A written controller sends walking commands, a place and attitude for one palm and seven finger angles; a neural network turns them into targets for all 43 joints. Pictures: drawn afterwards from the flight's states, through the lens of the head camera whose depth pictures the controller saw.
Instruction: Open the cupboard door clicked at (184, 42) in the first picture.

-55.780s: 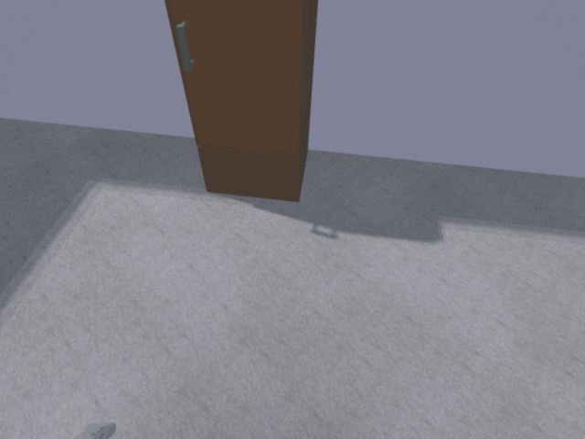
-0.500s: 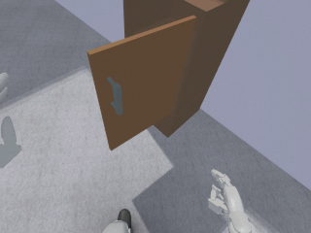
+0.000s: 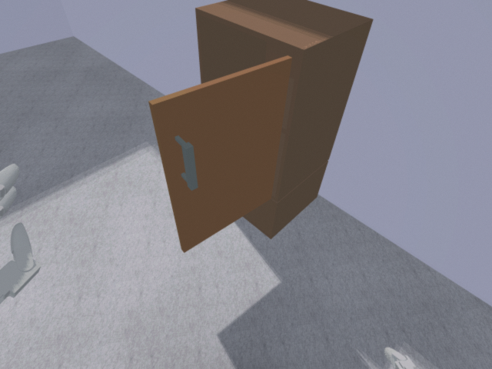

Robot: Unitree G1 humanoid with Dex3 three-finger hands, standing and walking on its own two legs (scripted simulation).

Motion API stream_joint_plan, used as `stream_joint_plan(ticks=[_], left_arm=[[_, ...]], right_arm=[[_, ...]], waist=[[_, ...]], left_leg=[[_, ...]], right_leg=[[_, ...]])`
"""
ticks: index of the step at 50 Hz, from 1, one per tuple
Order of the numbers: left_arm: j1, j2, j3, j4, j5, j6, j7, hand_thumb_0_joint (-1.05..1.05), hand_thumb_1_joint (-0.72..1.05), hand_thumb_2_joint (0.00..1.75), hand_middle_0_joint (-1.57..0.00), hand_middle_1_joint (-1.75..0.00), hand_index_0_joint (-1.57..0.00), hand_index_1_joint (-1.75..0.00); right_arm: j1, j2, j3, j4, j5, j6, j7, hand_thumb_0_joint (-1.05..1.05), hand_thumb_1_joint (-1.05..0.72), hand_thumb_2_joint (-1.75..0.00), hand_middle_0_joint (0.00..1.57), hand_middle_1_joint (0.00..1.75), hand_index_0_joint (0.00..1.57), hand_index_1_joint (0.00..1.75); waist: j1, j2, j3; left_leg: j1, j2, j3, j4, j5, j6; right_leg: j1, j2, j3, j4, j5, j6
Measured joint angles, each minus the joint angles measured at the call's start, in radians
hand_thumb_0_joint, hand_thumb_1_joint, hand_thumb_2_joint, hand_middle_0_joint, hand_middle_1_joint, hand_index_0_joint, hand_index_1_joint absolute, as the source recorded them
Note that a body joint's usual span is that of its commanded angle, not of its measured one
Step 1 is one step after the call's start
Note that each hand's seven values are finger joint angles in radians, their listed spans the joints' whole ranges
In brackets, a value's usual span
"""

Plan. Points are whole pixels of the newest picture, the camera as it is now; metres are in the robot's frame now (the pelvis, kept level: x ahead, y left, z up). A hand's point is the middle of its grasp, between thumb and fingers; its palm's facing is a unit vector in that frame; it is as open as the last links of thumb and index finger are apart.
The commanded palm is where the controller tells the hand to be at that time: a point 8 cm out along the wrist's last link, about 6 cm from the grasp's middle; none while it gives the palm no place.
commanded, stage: stop stepping back and stand still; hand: left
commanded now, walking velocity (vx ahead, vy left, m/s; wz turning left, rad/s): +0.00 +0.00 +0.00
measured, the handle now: (186, 163) +0.59 +0.19 -0.03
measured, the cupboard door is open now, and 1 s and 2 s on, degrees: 83 83 83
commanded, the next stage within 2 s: let the arm hang, fingers relaxed in 0.36 s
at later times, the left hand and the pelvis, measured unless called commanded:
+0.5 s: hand (31, 281) +0.19 +0.28 +0.13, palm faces +0.35 -0.80 -0.48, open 7.4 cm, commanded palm none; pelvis -0.02 +0.01 +0.00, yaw +0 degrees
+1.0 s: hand out of the picture -0.09 +0.18 -0.17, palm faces +0.03 -0.98 -0.19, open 7.3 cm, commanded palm none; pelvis -0.02 +0.00 +0.01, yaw +1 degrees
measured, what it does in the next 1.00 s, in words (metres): stands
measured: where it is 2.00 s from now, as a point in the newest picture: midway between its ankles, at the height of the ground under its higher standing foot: outside the picture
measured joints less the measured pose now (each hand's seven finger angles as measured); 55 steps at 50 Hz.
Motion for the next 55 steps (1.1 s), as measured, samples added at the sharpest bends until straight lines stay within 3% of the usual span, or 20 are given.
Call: stream_joint_plan(ticks=[2, 8, 14, 23, 25, 29, 32, 36, 39, 43, 48, 55], left_arm=[[-0.037, -0.008, 0.009, 0.044, -0.001, 0.01, 0.003, 0.01, 0.89, 0.9, -0.22, -0.3, -0.22, -0.3], [-0.027, -0.012, -0.007, 0.049, -0.003, 0.019, -0.01, 0.01, 0.89, 0.9, -0.21, -0.3, -0.21, -0.3], [-0.003, -0.015, -0.033, 0.028, 0.0, 0.01, -0.016, 0.01, 0.89, 0.9, -0.21, -0.3, -0.22, -0.3], [-0.049, -0.017, 0.0, 0.051, 0.006, 0.03, -0.001, 0.01, 0.89, 0.9, -0.21, -0.3, -0.22, -0.3], [-0.128, -0.008, -0.059, 0.192, 0.035, 0.021, -0.046, 0.01, 0.89, 0.9, -0.21, -0.3, -0.21, -0.3], [-0.315, -0.034, -0.239, 0.694, 0.06, 0.164, -0.125, 0.0, 0.9, 0.9, -0.2, -0.3, -0.2, -0.3], [-0.367, -0.084, -0.328, 1.016, 0.064, 0.239, -0.146, 0.0, 0.9, 0.9, -0.2, -0.3, -0.2, -0.3], [-0.36, -0.166, -0.401, 1.296, 0.057, 0.27, -0.158, 0.01, 0.91, 0.9, -0.2, -0.3, -0.2, -0.3], [-0.326, -0.215, -0.425, 1.426, 0.052, 0.264, -0.163, 0.01, 0.91, 0.9, -0.2, -0.3, -0.2, -0.3], [-0.276, -0.235, -0.419, 1.547, 0.045, 0.252, -0.158, 0.01, 0.92, 0.9, -0.21, -0.3, -0.21, -0.3], [-0.238, -0.22, -0.401, 1.629, 0.041, 0.243, -0.146, 0.01, 0.91, 0.9, -0.21, -0.3, -0.21, -0.3], [-0.252, -0.185, -0.386, 1.655, 0.039, 0.234, -0.132, 0.01, 0.91, 0.9, -0.2, -0.3, -0.21, -0.3]], right_arm=[[-0.024, 0.013, 0.012, 0.001, -0.001, -0.005, 0.0, 0.01, -0.9, -0.9, 0.2, 0.3, 0.2, 0.29], [-0.069, 0.047, 0.043, -0.054, -0.007, -0.03, 0.017, 0.01, -0.9, -0.9, 0.2, 0.3, 0.2, 0.3], [-0.08, 0.037, 0.034, -0.066, -0.009, -0.013, 0.019, 0.01, -0.9, -0.9, 0.21, 0.3, 0.2, 0.3], [-0.065, 0.04, 0.038, -0.059, -0.009, -0.021, 0.005, 0.01, -0.9, -0.9, 0.2, 0.3, 0.2, 0.3], [-0.079, 0.011, 0.026, -0.013, -0.004, -0.036, 0.049, 0.01, -0.9, -0.9, 0.2, 0.3, 0.2, 0.3], [-0.151, -0.05, 0.016, 0.114, -0.004, 0.057, 0.102, 0.01, -0.9, -0.9, 0.21, 0.3, 0.2, 0.3], [-0.167, -0.058, 0.014, 0.166, -0.013, 0.101, 0.114, 0.01, -0.9, -0.9, 0.21, 0.3, 0.2, 0.3], [-0.15, -0.057, 0.014, 0.223, -0.023, 0.135, 0.113, 0.01, -0.9, -0.9, 0.21, 0.3, 0.2, 0.3], [-0.121, -0.051, 0.014, 0.28, -0.023, 0.15, 0.108, 0.01, -0.9, -0.9, 0.2, 0.3, 0.2, 0.29], [-0.081, -0.035, 0.011, 0.355, -0.018, 0.161, 0.096, 0.01, -0.9, -0.9, 0.2, 0.3, 0.2, 0.29], [-0.057, -0.005, 0.008, 0.408, -0.013, 0.167, 0.085, 0.01, -0.9, -0.9, 0.2, 0.3, 0.2, 0.29], [-0.071, 0.032, 0.007, 0.423, -0.013, 0.163, 0.083, 0.01, -0.9, -0.9, 0.2, 0.3, 0.2, 0.29]], waist=[[0.007, -0.005, 0.015], [-0.008, 0.01, 0.018], [0.001, 0.034, 0.011], [0.014, -0.026, 0.038], [0.015, 0.002, 0.022], [0.012, 0.056, 0.012], [-0.015, 0.044, 0.027], [-0.032, 0.001, 0.068], [-0.022, -0.025, 0.095], [-0.001, -0.038, 0.115], [0.012, -0.026, 0.127], [0.011, 0.007, 0.118]], left_leg=[[0.015, -0.005, 0.012, -0.028, 0.041, -0.001], [0.024, 0.006, 0.016, -0.081, 0.094, -0.003], [-0.016, 0.022, 0.0, -0.017, 0.071, -0.002], [0.034, -0.022, 0.027, -0.111, 0.11, 0.016], [-0.011, -0.028, 0.013, -0.086, 0.112, 0.02], [-0.062, -0.037, 0.005, -0.003, 0.08, 0.027], [-0.058, -0.041, 0.008, 0.021, 0.064, 0.027], [-0.028, -0.039, 0.009, -0.014, 0.079, 0.021], [-0.008, -0.034, 0.004, -0.053, 0.098, 0.016], [0.013, -0.027, -0.008, -0.084, 0.111, 0.009], [0.028, -0.02, -0.019, -0.097, 0.113, 0.003], [0.046, -0.018, -0.019, -0.1, 0.106, -0.002]], right_leg=[[0.004, -0.008, 0.011, -0.01, 0.017, 0.003], [0.009, 0.001, 0.017, -0.06, 0.066, 0.004], [0.005, 0.021, 0.006, -0.068, 0.077, 0.001], [0.0, -0.027, 0.025, -0.05, 0.063, 0.024], [-0.034, -0.031, 0.01, -0.03, 0.06, 0.024], [-0.079, -0.038, -0.002, 0.048, 0.022, 0.027], [-0.08, -0.043, 0.001, 0.084, 0.0, 0.025], [-0.058, -0.041, 0.003, 0.062, 0.011, 0.02], [-0.036, -0.035, -0.001, 0.02, 0.032, 0.014], [-0.006, -0.027, -0.01, -0.029, 0.052, 0.008], [0.022, -0.018, -0.019, -0.064, 0.063, 0.001], [0.04, -0.015, -0.019, -0.07, 0.059, -0.004]])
